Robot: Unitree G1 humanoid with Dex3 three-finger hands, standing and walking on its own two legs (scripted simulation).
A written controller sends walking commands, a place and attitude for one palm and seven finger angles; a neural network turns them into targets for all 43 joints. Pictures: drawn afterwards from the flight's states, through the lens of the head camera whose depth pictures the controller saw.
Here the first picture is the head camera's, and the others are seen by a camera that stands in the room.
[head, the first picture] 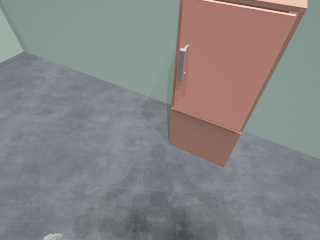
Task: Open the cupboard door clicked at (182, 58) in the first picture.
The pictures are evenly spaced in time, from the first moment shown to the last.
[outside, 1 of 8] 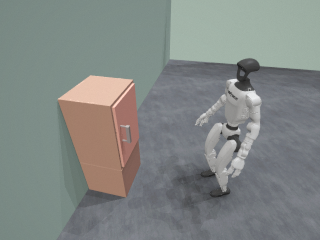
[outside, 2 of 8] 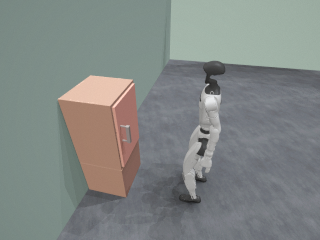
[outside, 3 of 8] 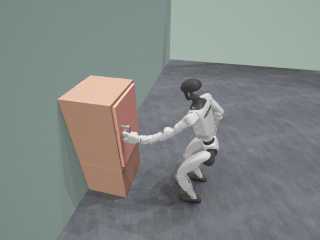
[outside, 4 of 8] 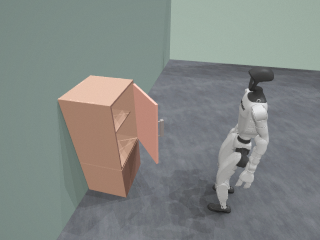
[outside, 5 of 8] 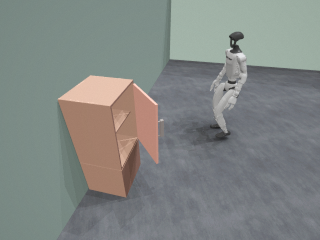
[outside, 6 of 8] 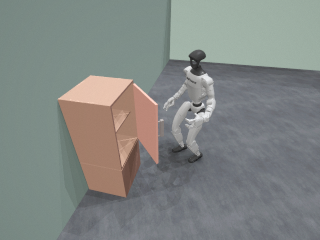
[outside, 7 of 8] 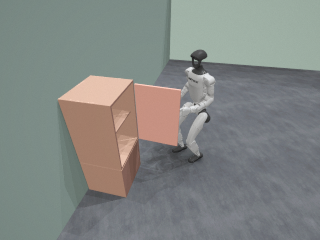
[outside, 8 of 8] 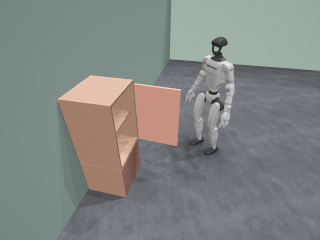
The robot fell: no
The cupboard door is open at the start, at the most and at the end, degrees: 0 87 87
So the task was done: yes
